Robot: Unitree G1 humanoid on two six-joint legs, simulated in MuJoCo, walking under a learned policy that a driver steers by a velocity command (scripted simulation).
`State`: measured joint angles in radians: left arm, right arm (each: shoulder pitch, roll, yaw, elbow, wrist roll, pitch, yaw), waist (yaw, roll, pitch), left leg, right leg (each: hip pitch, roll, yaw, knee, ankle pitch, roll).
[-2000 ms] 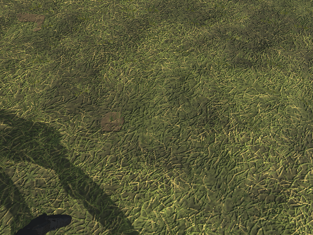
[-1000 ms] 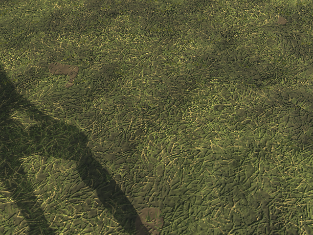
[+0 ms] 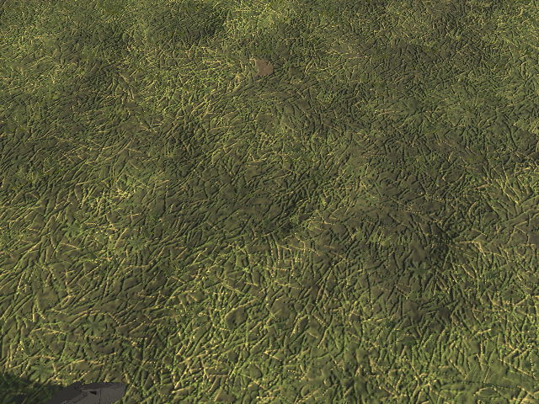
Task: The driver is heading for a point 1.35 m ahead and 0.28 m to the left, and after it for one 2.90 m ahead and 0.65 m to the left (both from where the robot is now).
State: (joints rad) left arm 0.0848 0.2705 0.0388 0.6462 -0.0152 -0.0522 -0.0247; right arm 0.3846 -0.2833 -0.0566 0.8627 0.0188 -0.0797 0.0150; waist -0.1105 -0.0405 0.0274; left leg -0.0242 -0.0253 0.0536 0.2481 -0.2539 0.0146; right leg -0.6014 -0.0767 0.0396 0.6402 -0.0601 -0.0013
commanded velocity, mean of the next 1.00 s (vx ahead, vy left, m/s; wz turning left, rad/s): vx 0.50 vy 0.00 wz -0.03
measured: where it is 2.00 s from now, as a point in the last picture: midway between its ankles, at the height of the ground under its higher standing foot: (216, 190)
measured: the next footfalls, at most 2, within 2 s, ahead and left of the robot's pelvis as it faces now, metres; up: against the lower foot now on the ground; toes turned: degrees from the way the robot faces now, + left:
right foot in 0.10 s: +0.22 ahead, -0.14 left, +0.00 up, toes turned -1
left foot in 0.64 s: +0.53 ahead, +0.10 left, +0.00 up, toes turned +2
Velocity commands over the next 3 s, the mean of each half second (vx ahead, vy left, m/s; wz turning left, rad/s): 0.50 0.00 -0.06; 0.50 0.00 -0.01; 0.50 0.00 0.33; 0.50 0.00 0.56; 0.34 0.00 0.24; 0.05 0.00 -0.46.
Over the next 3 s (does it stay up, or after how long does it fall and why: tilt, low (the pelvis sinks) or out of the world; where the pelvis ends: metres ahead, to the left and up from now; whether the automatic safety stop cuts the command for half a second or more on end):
stays up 1.33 0.18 -0.01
